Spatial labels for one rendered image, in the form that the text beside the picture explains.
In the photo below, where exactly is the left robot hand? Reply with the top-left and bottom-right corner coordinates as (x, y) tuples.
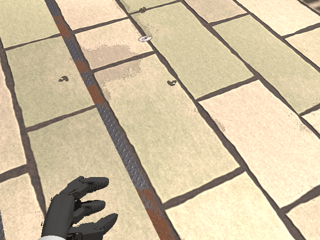
(41, 176), (118, 240)

